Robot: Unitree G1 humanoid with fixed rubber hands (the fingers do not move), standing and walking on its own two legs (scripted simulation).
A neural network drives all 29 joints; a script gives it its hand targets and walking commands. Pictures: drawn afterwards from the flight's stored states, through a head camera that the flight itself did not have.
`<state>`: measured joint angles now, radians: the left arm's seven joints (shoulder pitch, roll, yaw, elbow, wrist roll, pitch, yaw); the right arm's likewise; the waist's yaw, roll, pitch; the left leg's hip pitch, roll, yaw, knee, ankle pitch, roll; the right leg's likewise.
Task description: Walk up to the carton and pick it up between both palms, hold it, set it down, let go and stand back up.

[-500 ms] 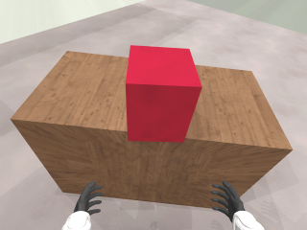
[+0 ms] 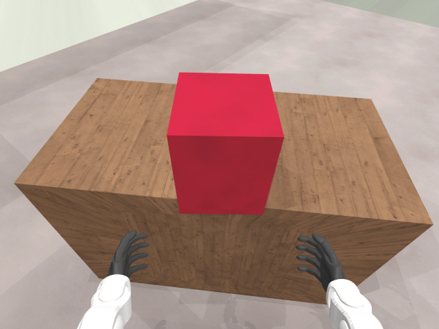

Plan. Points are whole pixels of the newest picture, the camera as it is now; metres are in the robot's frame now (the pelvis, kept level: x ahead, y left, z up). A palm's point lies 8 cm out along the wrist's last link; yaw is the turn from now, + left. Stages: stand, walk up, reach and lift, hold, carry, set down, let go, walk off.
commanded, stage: reach and lift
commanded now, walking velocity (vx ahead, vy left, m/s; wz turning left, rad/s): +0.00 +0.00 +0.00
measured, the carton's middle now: (222, 146) +0.50 +0.02 +0.05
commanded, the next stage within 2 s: none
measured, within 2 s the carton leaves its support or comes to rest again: neither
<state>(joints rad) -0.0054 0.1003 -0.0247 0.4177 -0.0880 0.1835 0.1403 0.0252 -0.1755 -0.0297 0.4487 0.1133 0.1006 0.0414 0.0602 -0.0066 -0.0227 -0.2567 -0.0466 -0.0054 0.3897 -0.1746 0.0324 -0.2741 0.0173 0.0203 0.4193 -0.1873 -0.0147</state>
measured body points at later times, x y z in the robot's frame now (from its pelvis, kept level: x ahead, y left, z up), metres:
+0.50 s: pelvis +0.04 +0.02 +0.00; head +0.03 +0.03 +0.45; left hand +0.29 +0.22 +0.00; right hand +0.31 -0.17 +0.00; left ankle +0.02 +0.10 -0.74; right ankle +0.02 -0.11 -0.74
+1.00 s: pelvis +0.02 +0.02 +0.00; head +0.03 +0.03 +0.45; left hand +0.36 +0.21 +0.06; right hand +0.37 -0.18 +0.05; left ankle +0.02 +0.10 -0.74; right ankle +0.02 -0.11 -0.74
